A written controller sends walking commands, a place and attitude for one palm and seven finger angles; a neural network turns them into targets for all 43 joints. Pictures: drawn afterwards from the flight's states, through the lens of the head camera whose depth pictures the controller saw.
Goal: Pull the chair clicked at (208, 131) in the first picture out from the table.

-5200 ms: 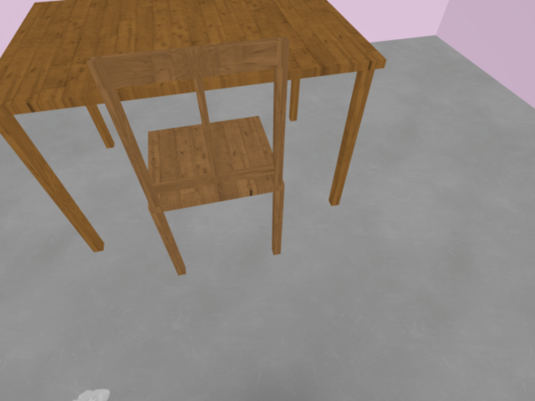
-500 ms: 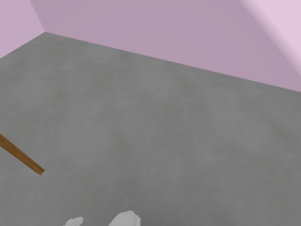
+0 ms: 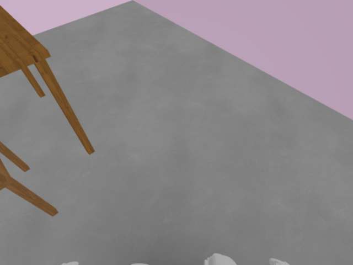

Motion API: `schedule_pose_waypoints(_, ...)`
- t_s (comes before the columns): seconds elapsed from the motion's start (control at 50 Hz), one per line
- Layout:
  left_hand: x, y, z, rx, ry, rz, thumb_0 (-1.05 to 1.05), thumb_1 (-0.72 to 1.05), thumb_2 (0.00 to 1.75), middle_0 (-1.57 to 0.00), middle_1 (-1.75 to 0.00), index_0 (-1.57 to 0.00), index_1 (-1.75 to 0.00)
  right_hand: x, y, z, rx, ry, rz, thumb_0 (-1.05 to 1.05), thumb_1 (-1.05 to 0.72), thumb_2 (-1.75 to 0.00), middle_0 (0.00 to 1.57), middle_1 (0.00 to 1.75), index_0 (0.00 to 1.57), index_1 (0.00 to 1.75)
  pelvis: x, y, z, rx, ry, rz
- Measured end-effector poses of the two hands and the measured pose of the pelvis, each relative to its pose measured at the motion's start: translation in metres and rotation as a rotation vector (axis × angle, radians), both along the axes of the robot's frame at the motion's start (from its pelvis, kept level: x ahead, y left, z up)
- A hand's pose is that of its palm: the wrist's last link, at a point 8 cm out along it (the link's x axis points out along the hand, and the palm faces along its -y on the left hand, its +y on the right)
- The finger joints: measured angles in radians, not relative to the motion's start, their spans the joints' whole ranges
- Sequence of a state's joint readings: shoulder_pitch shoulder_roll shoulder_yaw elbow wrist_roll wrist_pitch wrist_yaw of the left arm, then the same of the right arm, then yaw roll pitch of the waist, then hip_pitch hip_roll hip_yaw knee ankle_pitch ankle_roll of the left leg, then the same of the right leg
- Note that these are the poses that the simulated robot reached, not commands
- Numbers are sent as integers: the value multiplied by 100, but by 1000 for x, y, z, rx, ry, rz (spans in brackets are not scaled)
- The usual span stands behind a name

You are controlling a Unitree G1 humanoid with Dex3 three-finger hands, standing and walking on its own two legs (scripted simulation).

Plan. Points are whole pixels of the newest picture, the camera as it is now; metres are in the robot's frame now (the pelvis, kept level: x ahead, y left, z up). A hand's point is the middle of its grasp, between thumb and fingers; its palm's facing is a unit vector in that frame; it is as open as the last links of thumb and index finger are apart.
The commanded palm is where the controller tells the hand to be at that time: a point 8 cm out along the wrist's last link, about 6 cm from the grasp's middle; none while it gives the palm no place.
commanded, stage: turn to face it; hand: left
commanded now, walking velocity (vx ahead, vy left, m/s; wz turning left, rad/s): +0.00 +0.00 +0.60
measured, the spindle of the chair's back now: out of the picture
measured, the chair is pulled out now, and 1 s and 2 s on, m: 0.00 0.00 0.00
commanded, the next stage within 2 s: take the last steps up to it in 1.18 s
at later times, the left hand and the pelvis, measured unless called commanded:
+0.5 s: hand out of the picture -0.03 +0.19 -0.16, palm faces +0.36 -0.90 -0.25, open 7.4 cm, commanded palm none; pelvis -0.01 -0.02 +0.00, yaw +20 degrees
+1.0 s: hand out of the picture -0.04 +0.20 -0.14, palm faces +0.58 -0.75 -0.31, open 7.4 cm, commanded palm none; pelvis +0.00 -0.03 +0.00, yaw +37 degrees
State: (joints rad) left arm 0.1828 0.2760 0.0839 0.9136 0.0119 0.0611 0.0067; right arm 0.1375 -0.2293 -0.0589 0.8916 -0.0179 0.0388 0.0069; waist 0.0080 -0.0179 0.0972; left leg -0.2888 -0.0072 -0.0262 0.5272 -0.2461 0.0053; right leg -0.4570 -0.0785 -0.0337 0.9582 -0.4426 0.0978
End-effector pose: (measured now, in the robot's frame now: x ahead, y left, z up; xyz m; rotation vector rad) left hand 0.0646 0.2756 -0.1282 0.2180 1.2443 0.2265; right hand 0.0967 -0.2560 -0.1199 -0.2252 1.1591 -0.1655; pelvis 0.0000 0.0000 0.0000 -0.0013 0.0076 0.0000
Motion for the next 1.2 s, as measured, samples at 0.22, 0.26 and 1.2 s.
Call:
schedule_pose_waypoints(0.22,-16,-43,23,44,-123,90,1,91,90,-20,-30,-20,-30,12,-24,-27,68,61,90,0,-91,-90,20,30,20,30,-3,-33,-3,27,-21,163)
schedule_pose_waypoints(0.26,-27,-49,24,38,-109,117,1,91,90,-20,-30,-20,-30,16,-25,-23,70,69,115,0,-91,-90,20,30,20,30,-3,-35,1,36,-24,190)
schedule_pose_waypoints(1.2,-192,-96,15,-4,-20,689,1,90,90,-21,-30,-21,-30,119,73,-16,35,116,670,0,-91,-90,20,30,20,30,-5,-36,7,53,-4,720)
